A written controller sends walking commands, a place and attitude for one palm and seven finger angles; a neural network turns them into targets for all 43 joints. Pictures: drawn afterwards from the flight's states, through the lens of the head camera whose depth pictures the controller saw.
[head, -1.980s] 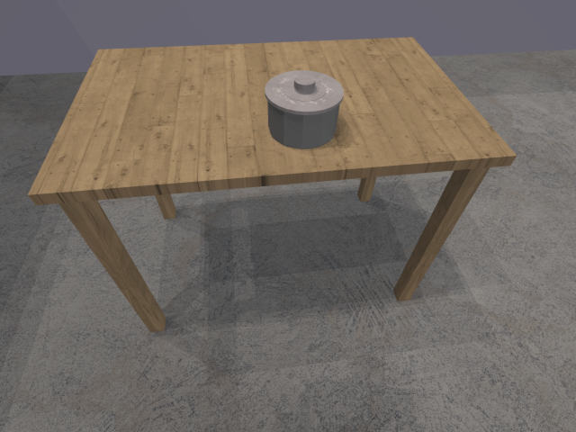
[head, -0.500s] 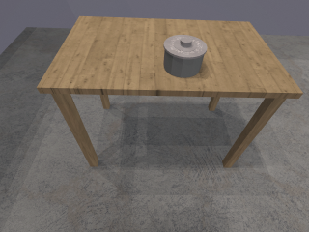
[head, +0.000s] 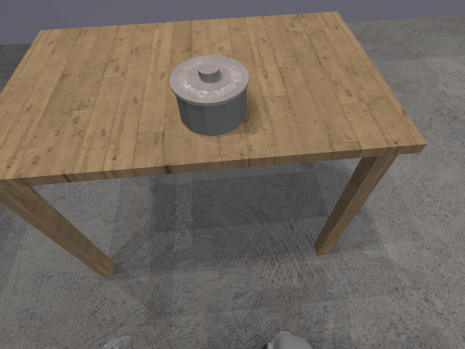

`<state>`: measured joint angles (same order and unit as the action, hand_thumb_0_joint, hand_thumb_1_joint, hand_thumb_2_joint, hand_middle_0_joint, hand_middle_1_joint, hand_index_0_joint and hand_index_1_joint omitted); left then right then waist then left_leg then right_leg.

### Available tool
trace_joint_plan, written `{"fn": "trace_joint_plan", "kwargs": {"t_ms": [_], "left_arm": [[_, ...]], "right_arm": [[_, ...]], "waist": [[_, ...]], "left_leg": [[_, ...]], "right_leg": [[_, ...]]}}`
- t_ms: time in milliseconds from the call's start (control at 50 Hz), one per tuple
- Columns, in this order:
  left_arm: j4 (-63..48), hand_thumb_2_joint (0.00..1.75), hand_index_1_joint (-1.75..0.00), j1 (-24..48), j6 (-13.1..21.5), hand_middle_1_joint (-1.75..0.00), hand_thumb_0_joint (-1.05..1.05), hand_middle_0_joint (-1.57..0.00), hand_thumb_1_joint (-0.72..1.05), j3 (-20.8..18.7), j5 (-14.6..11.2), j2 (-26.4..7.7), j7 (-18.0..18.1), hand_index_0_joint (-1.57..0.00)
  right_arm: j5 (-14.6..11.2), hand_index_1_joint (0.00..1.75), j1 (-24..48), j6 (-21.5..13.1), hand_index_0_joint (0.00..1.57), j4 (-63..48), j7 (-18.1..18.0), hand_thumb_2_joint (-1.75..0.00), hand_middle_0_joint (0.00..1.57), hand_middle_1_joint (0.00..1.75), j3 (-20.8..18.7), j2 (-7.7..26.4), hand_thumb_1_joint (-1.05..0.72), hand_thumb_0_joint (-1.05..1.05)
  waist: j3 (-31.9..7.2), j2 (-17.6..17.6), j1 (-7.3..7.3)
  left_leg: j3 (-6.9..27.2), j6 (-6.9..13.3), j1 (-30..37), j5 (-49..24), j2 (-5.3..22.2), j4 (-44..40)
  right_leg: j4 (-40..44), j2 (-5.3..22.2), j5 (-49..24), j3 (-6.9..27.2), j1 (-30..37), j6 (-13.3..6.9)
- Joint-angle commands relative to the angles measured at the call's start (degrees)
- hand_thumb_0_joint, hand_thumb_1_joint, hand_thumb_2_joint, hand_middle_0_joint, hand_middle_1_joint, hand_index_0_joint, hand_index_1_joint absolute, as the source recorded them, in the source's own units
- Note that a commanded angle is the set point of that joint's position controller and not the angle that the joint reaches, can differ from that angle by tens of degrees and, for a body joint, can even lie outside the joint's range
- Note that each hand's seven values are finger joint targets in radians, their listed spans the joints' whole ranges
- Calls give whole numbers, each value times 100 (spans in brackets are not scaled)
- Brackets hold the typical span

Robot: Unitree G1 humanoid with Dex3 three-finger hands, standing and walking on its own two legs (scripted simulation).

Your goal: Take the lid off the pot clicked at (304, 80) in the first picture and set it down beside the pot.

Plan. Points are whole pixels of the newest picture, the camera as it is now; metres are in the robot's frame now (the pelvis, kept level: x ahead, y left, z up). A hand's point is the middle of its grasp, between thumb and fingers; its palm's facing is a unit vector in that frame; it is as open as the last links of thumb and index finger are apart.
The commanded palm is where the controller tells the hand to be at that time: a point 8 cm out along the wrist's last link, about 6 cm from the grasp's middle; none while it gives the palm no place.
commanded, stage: take the last steps up to it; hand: left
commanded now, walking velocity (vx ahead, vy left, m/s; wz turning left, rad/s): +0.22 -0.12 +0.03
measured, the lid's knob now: (208, 70) +0.63 +0.06 +0.11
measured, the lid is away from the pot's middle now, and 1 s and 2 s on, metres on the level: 0.00 0.00 0.00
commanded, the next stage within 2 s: come to a stop and stand still in 0.18 s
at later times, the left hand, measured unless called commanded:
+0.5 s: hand (175, 345) +0.15 +0.12 -0.16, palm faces +0.10 -0.98 -0.15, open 7.4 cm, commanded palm none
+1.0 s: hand out of the picture +0.13 +0.11 -0.14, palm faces +0.12 -0.94 -0.30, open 7.4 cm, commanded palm none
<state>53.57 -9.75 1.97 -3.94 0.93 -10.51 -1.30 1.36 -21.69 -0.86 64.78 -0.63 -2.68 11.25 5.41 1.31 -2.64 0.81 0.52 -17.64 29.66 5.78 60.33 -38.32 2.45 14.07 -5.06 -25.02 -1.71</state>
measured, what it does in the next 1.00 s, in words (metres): walks ahead: left foot, then right foot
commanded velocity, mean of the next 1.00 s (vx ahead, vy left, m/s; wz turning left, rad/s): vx -0.04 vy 0.06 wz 0.01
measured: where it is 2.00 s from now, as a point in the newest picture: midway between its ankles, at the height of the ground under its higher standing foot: outside the picture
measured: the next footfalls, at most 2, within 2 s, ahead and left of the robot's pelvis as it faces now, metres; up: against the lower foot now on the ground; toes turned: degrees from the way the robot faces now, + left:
left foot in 0.30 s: +0.21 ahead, +0.06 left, +0.00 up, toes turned +7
right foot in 0.68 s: +0.21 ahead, -0.23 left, +0.00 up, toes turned +1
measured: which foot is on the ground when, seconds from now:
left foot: up 0.00-0.28, down 0.30-0.68, up 0.70-1.00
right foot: down 0.00-0.32, up 0.34-0.66, down 0.68-1.00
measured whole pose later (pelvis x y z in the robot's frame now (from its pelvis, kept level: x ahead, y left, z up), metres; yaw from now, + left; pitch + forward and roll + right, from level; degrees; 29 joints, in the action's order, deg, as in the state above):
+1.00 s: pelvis +0.13 -0.09 +0.02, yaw +3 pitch +0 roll +3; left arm 54.0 -18.1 -0.6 -2.8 2.1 -10.4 2.6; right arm 1.2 -8.3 5.2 55.4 0.6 -4.3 15.3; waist 3.9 -0.1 2.5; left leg 1.9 -3.5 -27.2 21.8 -1.2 61.4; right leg -28.9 5.4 12.0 0.4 -16.9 1.4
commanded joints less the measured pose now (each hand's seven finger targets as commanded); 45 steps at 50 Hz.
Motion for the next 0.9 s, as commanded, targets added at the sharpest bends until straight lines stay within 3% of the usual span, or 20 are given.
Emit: {"fn": "trace_joint_plan", "kwargs": {"t_ms": [0,60,160,240,260,280,300,320,340,380,440,540,600,620,640,660,700,720,780,880], "left_arm": [[-25,90,-30,-648,18,-30,0,-20,90,-137,15,-744,248,-20],[75,90,-30,-784,85,-30,0,-20,90,-61,57,-601,286,-20],[236,90,-30,-1025,92,-30,0,-20,90,-19,52,-611,267,-20],[310,90,-30,-1027,63,-30,0,-20,90,11,-33,-526,224,-20],[318,90,-30,-1124,63,-30,0,-20,90,38,-41,-412,203,-20],[271,90,-30,-1321,62,-30,0,-20,90,81,-54,-159,196,-20],[199,90,-30,-1374,58,-30,0,-20,90,140,-78,-137,212,-20],[213,90,-30,-1239,0,-30,0,-20,90,112,-32,-293,283,-20],[308,90,-30,-1196,-50,-30,0,-20,90,100,-11,-224,318,-20],[398,90,-30,-1257,-149,-30,0,-20,90,107,-31,-243,350,-20],[335,90,-30,-1276,-288,-30,0,-20,90,85,-31,-268,388,-20],[116,90,-30,-1185,-371,-30,0,-20,90,-61,-12,-334,390,-20],[96,90,-30,-1467,-294,-30,0,-20,90,-99,7,-455,359,-20],[111,90,-30,-1563,-235,-30,0,-20,90,-108,47,-611,364,-20],[61,90,-30,-1410,-170,-30,0,-20,90,-172,136,-1157,406,-20],[-3,90,-30,-1506,-165,-30,0,-20,90,-211,107,-1417,410,-20],[-62,90,-30,-1331,-192,-30,0,-20,90,-228,93,-1410,441,-20],[-66,90,-30,-1181,-186,-30,0,-20,90,-252,84,-1377,466,-20],[-154,90,-30,-1058,-149,-30,0,-20,90,-184,55,-1133,490,-20],[-108,90,-30,-1400,-127,-30,0,-20,90,-214,80,-1294,548,-20]], "right_arm": [[26,30,87,-121,20,-616,-28,-90,20,30,-133,288,-90,0],[11,30,244,-40,20,-664,-13,-90,20,30,-81,23,-90,0],[-18,30,730,-99,20,-921,32,-90,20,30,-56,-61,-90,0],[-22,30,405,-231,20,-784,-25,-90,20,30,-38,53,-90,0],[-1,30,116,-276,20,-680,-63,-90,20,30,-66,274,-90,0],[51,30,-185,-303,20,-650,-114,-90,20,30,-151,737,-90,0],[6,30,-262,-220,20,-695,-146,-90,20,30,-197,989,-90,0],[10,30,22,-147,20,-737,-199,-90,20,30,-99,826,-90,0],[-12,30,346,-186,20,-730,-258,-90,20,30,41,490,-90,0],[-65,30,875,-158,20,-822,-282,-90,20,30,135,323,-90,0],[-88,30,1042,-37,20,-868,-280,-90,20,30,7,553,-90,0],[3,30,1223,173,20,-1104,-206,-90,20,30,-231,838,-90,0],[-10,30,1438,237,20,-1190,-152,-90,20,30,-284,877,-90,0],[-38,30,1451,255,20,-1205,-117,-90,20,30,-290,773,-90,0],[-77,30,1204,287,20,-1269,-72,-90,20,30,-256,383,-90,0],[-64,30,1354,376,20,-1377,-80,-90,20,30,-271,369,-90,0],[-13,30,1380,496,20,-1358,-63,-90,20,30,-311,407,-90,0],[-2,30,1430,510,20,-1329,-50,-90,20,30,-295,469,-90,0],[15,30,1348,493,20,-1304,42,-90,20,30,-279,614,-90,0],[13,30,1553,509,20,-1448,103,-90,20,30,-201,570,-90,0]], "waist": [[-652,-705,206],[-450,-486,138],[-358,-609,263],[-407,-461,35],[-555,-118,-74],[-730,897,-126],[-816,1366,-92],[-589,877,-46],[-462,939,138],[-352,745,333],[-609,625,354],[-871,789,344],[-1039,568,554],[-1051,31,626],[-895,-1565,483],[-708,-2017,687],[-621,-993,568],[-564,-1366,512],[-684,-1311,484],[-862,-1032,632]], "left_leg": [[-115,54,-1455,-454,221,1055],[-410,-62,-1142,-698,112,74],[-623,-90,-678,-875,-120,-1588],[-732,-23,559,-1943,-352,-3156],[-326,115,1248,-2194,-80,-3516],[1226,660,1915,-3366,1028,-3875],[2099,1372,2178,-5079,1962,-4134],[1773,1541,1548,-5656,1968,-4101],[1331,1360,1029,-6202,1653,-4176],[539,1069,794,-6549,1194,-4104],[279,947,1107,-6791,1046,-3951],[238,897,1083,-6066,1046,-3676],[128,537,841,-4664,775,-3074],[-111,203,697,-3472,344,-2525],[-503,-140,-397,-1037,-466,-1723],[-223,-223,-923,734,-844,-623],[386,-182,-1243,355,-796,641],[504,-205,-1521,121,-735,1026],[437,-359,-1831,-689,-702,1222],[360,-442,-1922,-822,-622,703]], "right_leg": [[2497,1425,1082,1973,1262,-993],[2454,1210,-543,1224,1023,-1025],[2392,1189,-1039,1287,1288,-1118],[1615,736,-1389,860,1247,-730],[786,505,-1537,685,976,-521],[-318,-36,-665,301,119,-142],[-1403,-280,1811,111,-444,101],[-1781,-68,2110,587,-210,150],[-1698,62,1884,794,23,223],[-1295,148,1517,750,421,291],[-892,56,1166,508,488,333],[-905,-32,1109,425,468,283],[426,8,51,379,1071,286],[1422,216,-1100,592,1290,314],[1716,1285,-2913,1988,1699,8],[1918,2202,-3933,2968,1520,-581],[1912,2158,-2922,2577,1241,-979],[1786,1902,-2859,2590,1349,-903],[1554,1524,-3030,1867,1844,-717],[1632,1682,-2368,2021,2218,-794]]}}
